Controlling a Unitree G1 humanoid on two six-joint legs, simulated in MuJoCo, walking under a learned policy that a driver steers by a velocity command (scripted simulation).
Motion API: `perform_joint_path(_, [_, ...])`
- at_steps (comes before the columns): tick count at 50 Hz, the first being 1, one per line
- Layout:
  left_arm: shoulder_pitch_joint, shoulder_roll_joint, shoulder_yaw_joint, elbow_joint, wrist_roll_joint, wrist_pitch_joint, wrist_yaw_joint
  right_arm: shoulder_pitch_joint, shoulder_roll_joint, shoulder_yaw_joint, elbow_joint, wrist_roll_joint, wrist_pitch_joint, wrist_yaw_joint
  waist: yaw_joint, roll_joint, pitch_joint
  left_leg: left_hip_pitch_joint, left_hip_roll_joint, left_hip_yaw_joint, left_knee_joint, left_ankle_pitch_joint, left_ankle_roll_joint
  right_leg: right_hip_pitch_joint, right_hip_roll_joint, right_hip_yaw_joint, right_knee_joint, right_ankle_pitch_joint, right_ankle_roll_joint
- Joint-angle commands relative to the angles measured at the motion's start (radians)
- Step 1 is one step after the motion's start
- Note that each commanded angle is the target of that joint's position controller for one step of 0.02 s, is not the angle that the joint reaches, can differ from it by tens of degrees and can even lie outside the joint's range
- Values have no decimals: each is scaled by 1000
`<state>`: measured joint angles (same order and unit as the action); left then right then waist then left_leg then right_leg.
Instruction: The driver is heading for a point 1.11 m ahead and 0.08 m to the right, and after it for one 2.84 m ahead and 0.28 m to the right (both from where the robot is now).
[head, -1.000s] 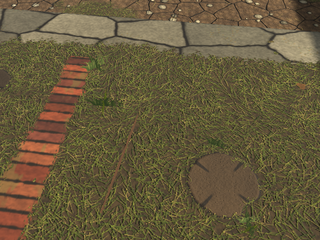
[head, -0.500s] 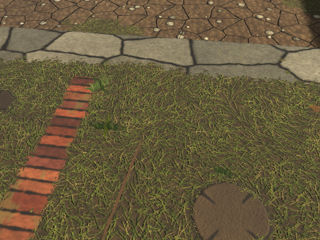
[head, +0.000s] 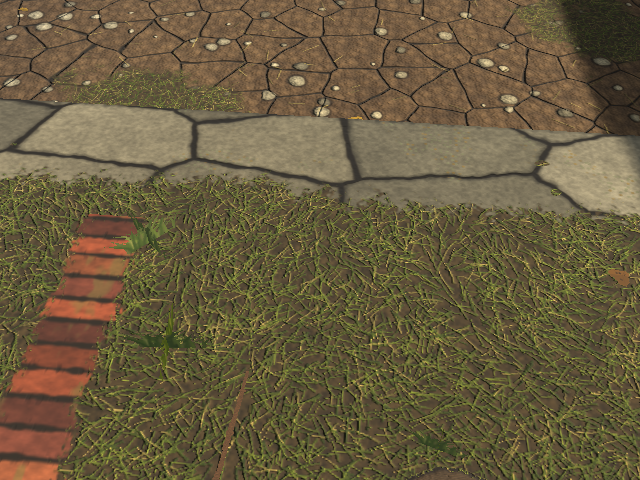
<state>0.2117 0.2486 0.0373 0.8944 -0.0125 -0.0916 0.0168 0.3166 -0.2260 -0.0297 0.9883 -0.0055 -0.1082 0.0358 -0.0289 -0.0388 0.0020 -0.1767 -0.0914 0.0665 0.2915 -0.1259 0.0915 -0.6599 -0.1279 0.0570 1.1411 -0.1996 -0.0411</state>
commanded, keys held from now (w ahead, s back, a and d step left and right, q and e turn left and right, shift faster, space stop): w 1.00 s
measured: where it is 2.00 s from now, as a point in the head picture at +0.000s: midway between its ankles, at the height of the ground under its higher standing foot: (337, 282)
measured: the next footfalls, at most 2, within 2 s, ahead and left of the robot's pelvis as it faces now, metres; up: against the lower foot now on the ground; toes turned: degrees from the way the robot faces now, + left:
right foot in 0.30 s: +0.34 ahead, -0.17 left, +0.00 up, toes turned -2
left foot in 0.86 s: +0.65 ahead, +0.07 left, +0.00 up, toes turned +3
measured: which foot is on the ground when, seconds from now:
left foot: down 0.00-0.32, up 0.34-0.84, down 0.86-1.00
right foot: up 0.00-0.28, down 0.30-0.86, up 0.88-1.00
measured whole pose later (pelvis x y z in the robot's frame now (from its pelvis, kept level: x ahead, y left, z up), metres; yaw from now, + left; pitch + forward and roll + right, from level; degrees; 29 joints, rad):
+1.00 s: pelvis +0.55 -0.01 -0.01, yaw +1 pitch +2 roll +0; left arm 0.30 0.25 0.05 0.97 -0.02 -0.10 0.00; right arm 0.17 -0.24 -0.05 0.90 0.00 -0.10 0.03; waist 0.00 -0.03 0.03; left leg -0.35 -0.03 0.06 0.47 -0.15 0.07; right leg -0.41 -0.05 0.03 1.18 -0.37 -0.05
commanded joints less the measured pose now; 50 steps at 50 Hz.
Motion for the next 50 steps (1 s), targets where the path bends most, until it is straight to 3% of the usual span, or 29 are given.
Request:
perform_joint_path(1, [36, 46, 14, -42, 13, 3, 7, -40, -131, -20, -54, 1, -18, -19, 47, 78, 55, -107, 279, -209, -209, 62, 172, -24, -43, 2, -136, 158, 27])
perform_joint_path(5, [-126, 29, 7, -85, 4, -9, -6, 40, -159, -25, -38, 17, -5, -35, -11, 77, 54, -16, 265, -162, -192, 80, 128, 4, 1, -35, -427, 306, 35])
perform_joint_path(10, [-249, 43, 3, -134, -10, -17, -36, 114, -170, -32, -4, 27, 16, -38, -48, 90, 82, 142, 325, -177, -123, 53, 113, 6, 31, -43, -581, 221, 18])
perform_joint_path(12, [-229, 64, 9, -140, -10, -26, -47, 106, -181, -38, -2, 28, 26, -40, -24, 102, 69, 187, 349, -192, -70, 97, 98, 59, 47, -50, -623, 140, -10])
perform_joint_path(13, [-179, 82, 18, -131, -9, -30, -48, 88, -189, -40, -6, 27, 32, -41, 11, 113, 43, 191, 345, -184, -12, 203, 86, 141, 69, -71, -643, 109, -26])
perform_joint_path(14, [-61, 115, 38, -96, -7, -33, -46, 68, -179, -35, -12, 23, 37, -41, 74, 107, -24, 175, 302, -146, 130, 370, 63, 299, 104, -98, -665, 98, -50])
perform_joint_path(15, [139, 182, 66, -43, -3, -35, -38, 60, -142, -20, -29, 10, 38, -40, 151, 64, -161, 50, 240, -91, 388, 373, 30, 582, 42, -28, -640, 124, -99])
perform_joint_path(16, [285, 296, 95, -15, 14, -28, -35, 157, -33, 14, -47, 5, 18, -32, 144, -167, -316, -371, 81, -6, 805, 38, -51, 1004, -214, 387, -679, 21, -248])
perform_joint_path(17, [310, 237, 77, -8, 12, -26, -40, 165, -43, 16, -35, 18, -10, -27, 147, -235, -386, -536, 34, -152, 984, -422, -47, 1069, -285, 683, -831, -63, -293])
perform_joint_path(18, [228, 169, 54, -21, 7, -29, -40, 77, -149, -12, -59, 45, -25, -23, 132, -157, -251, -622, 100, -190, 1058, -371, -23, 958, -252, 563, -841, -76, -238])
perform_joint_path(19, [126, 133, 41, -46, 5, -27, -40, 6, -162, -16, -81, 49, -28, -26, 101, -88, -159, -611, 158, -157, 1032, -273, -13, 809, -217, 412, -857, 0, -205])
perform_joint_path(20, [53, 101, 30, -58, 9, -25, -46, -32, -150, -19, -86, 34, -23, -32, 73, -21, -92, -570, 195, -140, 969, -196, -17, 673, -171, 308, -896, 75, -188])
perform_joint_path(22, [16, 65, 20, -50, 18, -29, -54, -4, -111, -24, -79, 23, 7, -37, 19, -47, -47, -459, 234, -138, 877, -116, -27, 530, -106, 188, -961, 142, -167])
perform_joint_path(24, [51, 84, 25, -24, 18, -34, -52, 10, -85, -24, -75, 21, 25, -40, 3, -37, -25, -454, 234, -123, 837, -74, -41, 494, -89, 122, -991, 239, -181])
perform_joint_path(28, [122, 111, 32, 11, 16, -25, -29, -134, -84, -30, -126, 10, 29, -41, 28, -14, 18, -570, 238, -117, 637, 89, -70, 543, -86, 62, -1014, 328, -180])
perform_joint_path(32, [174, 125, 33, 34, 7, -17, -15, -276, -64, -23, -165, 15, 21, -30, 69, -20, 49, -531, 205, -84, 406, 235, -71, 564, -63, 8, -1036, 264, -154])
perform_joint_path(37, [246, 133, 40, 81, -2, 1, -8, -403, -67, -17, -213, 26, 10, -6, 102, -22, 98, -558, 183, -78, 273, 189, -48, 709, -117, 11, -993, 254, -149])
perform_joint_path(40, [228, 149, 49, 87, -5, 14, -1, -388, -89, -23, -223, 27, -1, 10, 69, -35, 77, -481, 159, -61, 229, 85, -13, 767, -144, 11, -918, 377, -129])
perform_joint_path(41, [207, 160, 52, 83, -4, 18, -1, -336, -110, -33, -212, 26, -3, 10, 37, -51, 41, -383, 130, -36, 223, 57, 2, 765, -137, 1, -860, 523, -119])
perform_joint_path(42, [184, 159, 51, 78, -3, 24, -1, -224, -139, -51, -179, 24, -4, 6, -25, -55, -26, -221, 92, -4, 209, 55, 23, 742, -104, -28, -732, 683, -100])
perform_joint_path(43, [173, 135, 41, 67, 5, 27, -2, -41, -192, -78, -122, 23, -3, -1, -101, -31, -139, 47, 108, -29, 227, 82, 57, 629, -47, -67, -514, 674, -69])
perform_joint_path(44, [254, 57, 16, 46, 16, 16, -9, 121, -286, -101, -93, 1, 0, -10, -100, 145, -304, 452, 361, -385, 229, 30, 178, 272, 68, -113, -122, 316, -9])
perform_joint_path(45, [310, -14, -9, 62, 10, -10, -18, 152, -276, -92, -82, 7, 4, -5, -76, 314, -412, 609, 492, -776, 60, -116, 264, 28, 199, 4, 108, -374, 14])
perform_joint_path(46, [217, 95, 20, 48, -20, -29, -22, 102, -201, -70, -86, 18, 1, -5, -86, 234, -303, 527, 456, -721, 21, -191, 211, -78, 136, 78, 209, -357, -8])
perform_joint_path(47, [130, 129, 28, 17, -33, -39, -21, 2, -168, -59, -108, 22, 1, -8, -61, 180, -171, 367, 430, -574, -2, -135, 170, -111, 80, 40, 194, -256, -23])
perform_joint_path(48, [83, 128, 32, 9, -23, -39, -13, -79, -139, -49, -123, 14, 0, -6, -28, 99, -102, 209, 394, -465, -34, -46, 149, -63, 32, 17, 141, -160, -23])
perform_joint_path(50, [109, 88, 40, 15, -8, -13, -5, -129, -92, -36, -120, -5, -5, 2, 36, 117, -52, 29, 329, -333, -100, 35, 129, 57, -19, 21, 54, -70, -21])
